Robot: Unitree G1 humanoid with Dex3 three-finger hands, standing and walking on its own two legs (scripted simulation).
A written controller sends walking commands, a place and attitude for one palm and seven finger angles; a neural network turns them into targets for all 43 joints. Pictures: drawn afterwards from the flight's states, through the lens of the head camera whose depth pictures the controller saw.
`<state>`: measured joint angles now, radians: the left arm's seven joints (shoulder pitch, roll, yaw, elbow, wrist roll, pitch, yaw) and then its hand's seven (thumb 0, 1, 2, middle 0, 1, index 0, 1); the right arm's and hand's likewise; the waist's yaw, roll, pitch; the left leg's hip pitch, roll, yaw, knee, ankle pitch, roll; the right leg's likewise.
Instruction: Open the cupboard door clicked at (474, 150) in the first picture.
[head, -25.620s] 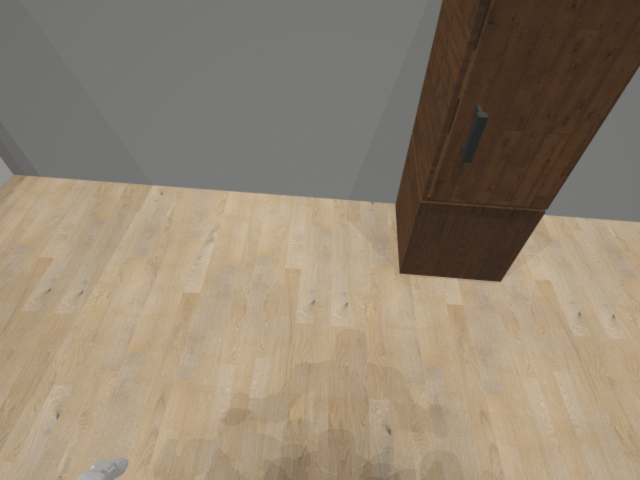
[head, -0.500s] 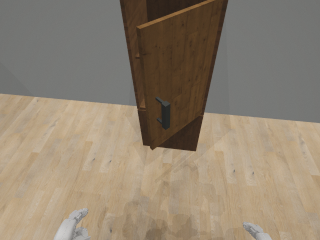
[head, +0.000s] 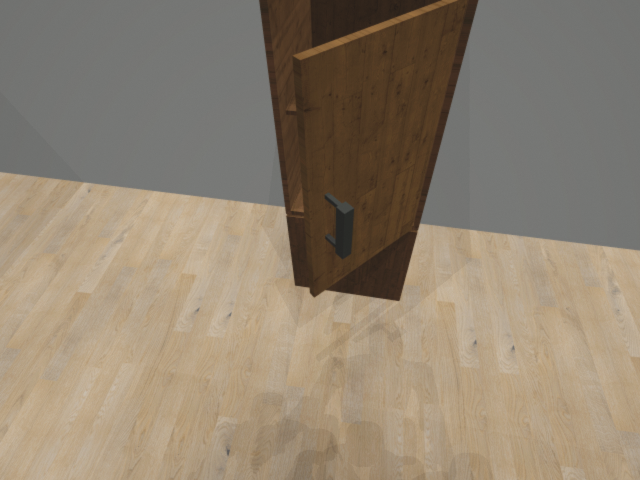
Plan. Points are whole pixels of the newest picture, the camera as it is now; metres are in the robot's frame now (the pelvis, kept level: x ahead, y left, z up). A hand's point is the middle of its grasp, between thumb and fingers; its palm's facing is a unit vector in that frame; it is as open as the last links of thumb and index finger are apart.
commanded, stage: let the arm hang, fingers relaxed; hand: left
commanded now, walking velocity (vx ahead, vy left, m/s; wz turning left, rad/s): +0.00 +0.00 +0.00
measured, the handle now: (336, 225) +0.58 +0.01 -0.09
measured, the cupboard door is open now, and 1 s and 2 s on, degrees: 50 50 50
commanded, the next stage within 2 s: look to check the result in 0.38 s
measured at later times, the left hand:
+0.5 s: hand out of the picture +0.06 +0.19 -0.17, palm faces -0.02 -0.97 -0.23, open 7.4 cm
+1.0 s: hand out of the picture +0.07 +0.21 -0.16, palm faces -0.02 -0.96 -0.29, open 7.4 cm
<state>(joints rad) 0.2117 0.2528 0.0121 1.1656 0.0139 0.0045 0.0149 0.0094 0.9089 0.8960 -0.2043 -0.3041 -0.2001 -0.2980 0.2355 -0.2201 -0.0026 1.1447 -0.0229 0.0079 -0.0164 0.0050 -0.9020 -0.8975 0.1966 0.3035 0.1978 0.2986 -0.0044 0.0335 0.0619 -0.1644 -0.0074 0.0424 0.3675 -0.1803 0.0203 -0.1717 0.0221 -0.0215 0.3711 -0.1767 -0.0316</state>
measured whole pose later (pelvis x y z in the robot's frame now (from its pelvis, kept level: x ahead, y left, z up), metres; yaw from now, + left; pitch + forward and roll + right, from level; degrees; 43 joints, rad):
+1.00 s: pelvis +0.02 -0.01 +0.00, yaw +0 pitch -1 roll +0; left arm 0.15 0.25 0.01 1.15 0.01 -0.02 0.01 0.01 0.90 0.90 -0.21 -0.30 -0.20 -0.30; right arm 0.16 -0.25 0.00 1.14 -0.02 -0.01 -0.02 0.00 -0.90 -0.90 0.20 0.30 0.20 0.30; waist -0.01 0.01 0.04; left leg -0.11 0.01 0.04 0.31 -0.18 0.00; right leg -0.12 0.04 -0.02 0.32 -0.18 -0.05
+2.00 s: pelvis +0.00 -0.02 -0.01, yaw -28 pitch +2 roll +1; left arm 0.19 0.26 0.10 0.91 0.03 0.07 -0.02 0.01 0.90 0.90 -0.21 -0.30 -0.20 -0.30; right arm 0.11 -0.20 -0.04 0.88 -0.03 0.00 -0.04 0.00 -0.90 -0.90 0.20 0.30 0.20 0.30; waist 0.03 -0.04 0.09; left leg -0.26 0.04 -0.03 0.51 -0.27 -0.04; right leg -0.47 0.11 0.12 0.84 -0.43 0.01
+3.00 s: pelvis +0.03 -0.10 -0.01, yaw -66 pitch +1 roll -1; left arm 0.26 0.24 0.09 0.95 0.03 0.05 -0.05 0.01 0.90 0.90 -0.21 -0.30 -0.20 -0.30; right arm 0.23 -0.21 -0.03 0.86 -0.04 -0.06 -0.01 0.00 -0.90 -0.90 0.20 0.30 0.20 0.30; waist 0.00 -0.03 0.04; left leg -0.28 0.06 0.09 0.56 -0.29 0.01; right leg -0.44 0.04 0.05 0.97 -0.46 -0.03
